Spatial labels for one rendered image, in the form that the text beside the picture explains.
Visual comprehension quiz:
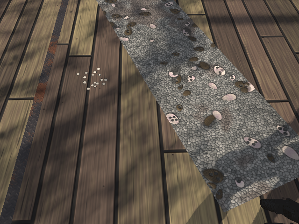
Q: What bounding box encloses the robot right hand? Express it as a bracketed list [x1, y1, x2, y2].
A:
[260, 198, 299, 224]

